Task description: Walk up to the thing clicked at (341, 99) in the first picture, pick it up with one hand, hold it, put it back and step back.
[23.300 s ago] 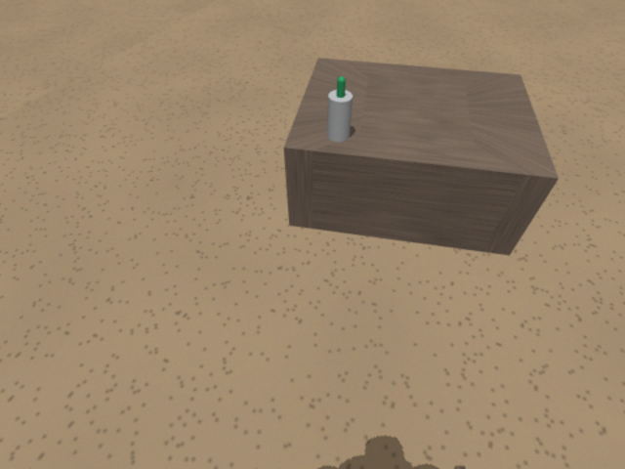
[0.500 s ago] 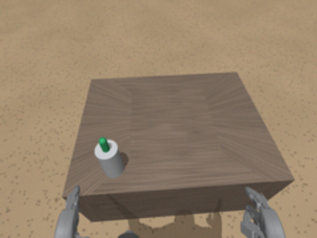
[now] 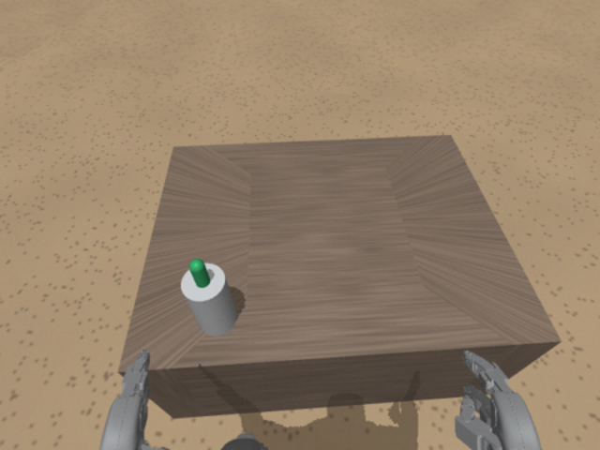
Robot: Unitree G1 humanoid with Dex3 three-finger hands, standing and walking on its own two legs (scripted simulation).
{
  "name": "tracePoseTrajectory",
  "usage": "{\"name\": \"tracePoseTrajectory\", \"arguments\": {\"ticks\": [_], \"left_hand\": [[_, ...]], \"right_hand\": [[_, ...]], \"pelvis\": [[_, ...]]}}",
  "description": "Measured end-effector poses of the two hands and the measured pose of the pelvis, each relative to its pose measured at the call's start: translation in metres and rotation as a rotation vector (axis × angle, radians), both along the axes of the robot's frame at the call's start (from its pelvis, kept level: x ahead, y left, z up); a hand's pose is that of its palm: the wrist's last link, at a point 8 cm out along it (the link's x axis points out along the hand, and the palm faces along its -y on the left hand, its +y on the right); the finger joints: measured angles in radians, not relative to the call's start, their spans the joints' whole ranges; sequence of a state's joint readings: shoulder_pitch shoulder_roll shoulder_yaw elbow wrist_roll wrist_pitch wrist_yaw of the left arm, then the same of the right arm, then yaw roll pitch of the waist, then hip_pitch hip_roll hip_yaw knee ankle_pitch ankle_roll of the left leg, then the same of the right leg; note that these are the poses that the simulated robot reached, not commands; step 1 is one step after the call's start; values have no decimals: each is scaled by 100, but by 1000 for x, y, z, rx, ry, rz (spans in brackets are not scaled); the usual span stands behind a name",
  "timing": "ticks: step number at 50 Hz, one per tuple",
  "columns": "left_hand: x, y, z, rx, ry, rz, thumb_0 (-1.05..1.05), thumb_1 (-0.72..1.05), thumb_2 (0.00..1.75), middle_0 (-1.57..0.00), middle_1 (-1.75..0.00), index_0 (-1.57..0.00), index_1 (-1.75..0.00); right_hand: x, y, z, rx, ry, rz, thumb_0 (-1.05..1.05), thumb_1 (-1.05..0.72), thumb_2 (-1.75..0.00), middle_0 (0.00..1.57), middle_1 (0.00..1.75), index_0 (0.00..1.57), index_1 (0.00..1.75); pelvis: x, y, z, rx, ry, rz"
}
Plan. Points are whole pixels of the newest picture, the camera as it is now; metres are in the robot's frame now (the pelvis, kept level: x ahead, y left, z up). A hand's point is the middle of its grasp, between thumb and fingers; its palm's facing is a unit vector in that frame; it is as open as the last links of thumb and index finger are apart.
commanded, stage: home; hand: left
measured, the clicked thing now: (208, 293) +0.44 +0.21 -0.18
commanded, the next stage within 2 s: stand in 1.22 s
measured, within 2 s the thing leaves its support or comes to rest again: neither
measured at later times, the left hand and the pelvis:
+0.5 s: hand (172, 430) +0.17 +0.18 -0.05, palm faces +0.13 -0.96 -0.23, open 17.3 cm; pelvis +0.00 +0.00 +0.00, yaw +0 degrees
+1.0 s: hand (168, 437) +0.16 +0.19 -0.05, palm faces +0.14 -0.95 -0.28, open 17.4 cm; pelvis -0.01 +0.00 +0.00, yaw +0 degrees
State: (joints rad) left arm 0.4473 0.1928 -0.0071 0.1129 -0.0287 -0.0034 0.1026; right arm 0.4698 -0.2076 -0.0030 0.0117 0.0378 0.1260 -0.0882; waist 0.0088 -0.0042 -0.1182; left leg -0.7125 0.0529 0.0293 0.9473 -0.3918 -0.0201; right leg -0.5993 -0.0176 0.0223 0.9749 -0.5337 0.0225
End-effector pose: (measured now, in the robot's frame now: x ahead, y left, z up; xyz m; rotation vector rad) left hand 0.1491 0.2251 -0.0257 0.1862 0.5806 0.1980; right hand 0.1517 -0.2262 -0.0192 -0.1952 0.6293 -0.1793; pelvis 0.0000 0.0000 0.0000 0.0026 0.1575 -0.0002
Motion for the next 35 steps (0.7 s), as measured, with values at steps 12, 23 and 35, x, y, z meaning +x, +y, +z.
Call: {"name": "tracePoseTrajectory", "arguments": {"ticks": [12,23,35], "left_hand": [[0,2,0,0,2,0,-1,-52,7,-5,-6,-6,-6],[-3,3,1,-3,-3,-1,-1,-51,8,-5,-6,-6,-6],[-8,5,0,4,4,6,-1,-51,8,-5,-6,-6,-6]], "right_hand": [[0,2,0,-3,-1,1,2,-90,-90,20,30,20,30],[-2,3,0,-6,-5,0,2,-90,-90,20,30,20,30],[-7,1,-11,-17,21,-5,1,-90,-90,20,30,20,30]], "pelvis": [[0,2,-1,-2,3,0],[-3,3,-1,-4,0,0],[-6,3,-1,-11,-8,0]]}}
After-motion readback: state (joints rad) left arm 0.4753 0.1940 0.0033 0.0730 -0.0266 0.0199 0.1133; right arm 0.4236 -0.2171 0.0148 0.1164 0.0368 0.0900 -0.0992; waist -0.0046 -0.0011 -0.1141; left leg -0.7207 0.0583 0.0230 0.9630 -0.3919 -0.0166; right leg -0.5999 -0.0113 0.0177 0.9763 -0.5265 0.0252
